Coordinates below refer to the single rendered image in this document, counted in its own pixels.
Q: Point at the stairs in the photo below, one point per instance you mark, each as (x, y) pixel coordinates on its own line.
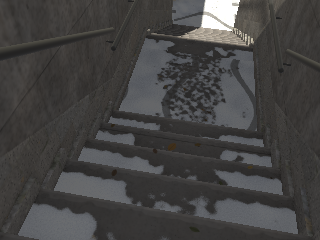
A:
(147, 177)
(201, 34)

